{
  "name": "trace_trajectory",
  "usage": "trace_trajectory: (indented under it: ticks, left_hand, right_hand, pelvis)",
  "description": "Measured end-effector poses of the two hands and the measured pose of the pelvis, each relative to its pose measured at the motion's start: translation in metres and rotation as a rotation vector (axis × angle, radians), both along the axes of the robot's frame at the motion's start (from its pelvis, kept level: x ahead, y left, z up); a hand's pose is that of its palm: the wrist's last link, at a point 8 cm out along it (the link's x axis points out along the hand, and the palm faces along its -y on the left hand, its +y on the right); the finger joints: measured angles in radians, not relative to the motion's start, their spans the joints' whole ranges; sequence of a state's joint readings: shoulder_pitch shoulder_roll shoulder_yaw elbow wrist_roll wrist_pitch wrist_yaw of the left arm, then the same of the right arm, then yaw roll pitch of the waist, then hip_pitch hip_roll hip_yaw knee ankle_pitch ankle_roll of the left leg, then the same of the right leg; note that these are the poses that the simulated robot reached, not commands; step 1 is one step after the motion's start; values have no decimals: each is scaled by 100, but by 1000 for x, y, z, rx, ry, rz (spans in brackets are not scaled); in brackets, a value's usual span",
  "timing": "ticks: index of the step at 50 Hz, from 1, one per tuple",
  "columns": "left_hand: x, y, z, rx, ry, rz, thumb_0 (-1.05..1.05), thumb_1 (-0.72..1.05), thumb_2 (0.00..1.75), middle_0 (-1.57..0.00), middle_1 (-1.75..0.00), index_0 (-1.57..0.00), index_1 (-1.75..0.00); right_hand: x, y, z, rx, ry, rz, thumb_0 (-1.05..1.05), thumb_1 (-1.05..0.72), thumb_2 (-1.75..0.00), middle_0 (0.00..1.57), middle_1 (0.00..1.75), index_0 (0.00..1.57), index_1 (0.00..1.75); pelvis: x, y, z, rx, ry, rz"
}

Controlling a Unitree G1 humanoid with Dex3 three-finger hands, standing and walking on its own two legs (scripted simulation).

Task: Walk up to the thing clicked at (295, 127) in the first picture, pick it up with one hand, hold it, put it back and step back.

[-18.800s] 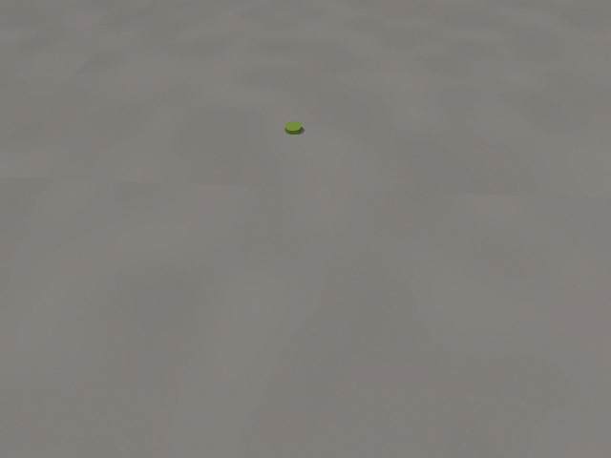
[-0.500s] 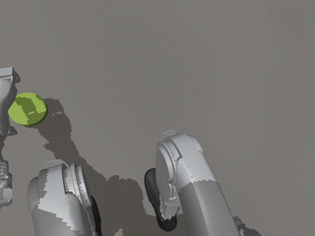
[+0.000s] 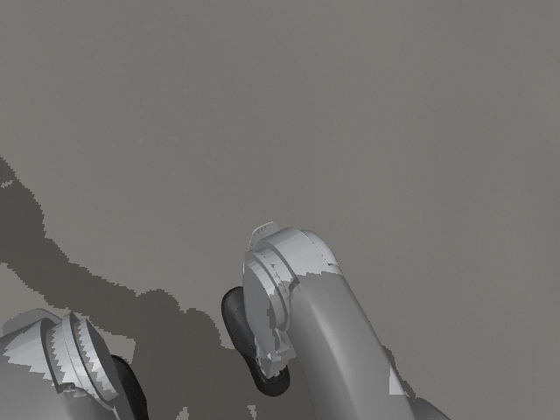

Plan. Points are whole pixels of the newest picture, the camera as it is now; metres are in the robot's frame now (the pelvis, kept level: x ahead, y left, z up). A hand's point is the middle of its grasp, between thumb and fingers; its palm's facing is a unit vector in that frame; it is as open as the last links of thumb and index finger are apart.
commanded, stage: rest palm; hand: left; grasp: from above
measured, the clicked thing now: out of the picture +0.47 +0.29 -0.29
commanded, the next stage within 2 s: close in 0.96 s
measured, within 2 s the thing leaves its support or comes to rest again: neither
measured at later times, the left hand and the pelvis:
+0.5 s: hand out of the picture +0.46 +0.29 -0.25, palm faces -0.44 -0.14 -0.89, open 14.1 cm; pelvis +0.00 +0.00 +0.00, yaw -2 degrees
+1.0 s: hand out of the picture +0.46 +0.28 -0.27, palm faces -0.44 -0.12 -0.89, open 14.2 cm; pelvis -0.01 +0.01 +0.00, yaw -3 degrees
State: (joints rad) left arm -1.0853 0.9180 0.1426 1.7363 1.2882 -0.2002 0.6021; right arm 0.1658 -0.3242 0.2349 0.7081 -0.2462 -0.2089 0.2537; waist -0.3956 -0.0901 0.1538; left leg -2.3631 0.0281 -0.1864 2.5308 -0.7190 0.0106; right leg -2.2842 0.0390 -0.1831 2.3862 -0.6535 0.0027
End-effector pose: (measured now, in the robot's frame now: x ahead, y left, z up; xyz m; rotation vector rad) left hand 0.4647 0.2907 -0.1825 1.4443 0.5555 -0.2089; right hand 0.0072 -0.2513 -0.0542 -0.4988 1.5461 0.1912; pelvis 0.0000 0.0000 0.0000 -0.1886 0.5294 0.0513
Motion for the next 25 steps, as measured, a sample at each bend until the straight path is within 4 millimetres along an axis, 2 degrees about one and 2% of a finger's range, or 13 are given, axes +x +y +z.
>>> trace_trajectory:
  ticks: [8,25]
  left_hand:
    - [3,-3,-7,-9,-16,-11,0,-54,102,-8,-102,-7,-104]
    - [-2,-2,-15,-5,-22,-9,0,-55,106,-9,-103,-6,-106]
  right_hand:
    - [-6,9,3,24,15,8,0,-91,-90,20,30,20,30]
    - [14,7,13,29,-48,98,0,-91,-91,20,30,20,30]
  pelvis:
    - [1,2,-1,-19,-10,-11]
    - [-3,5,-1,-42,-41,-18]
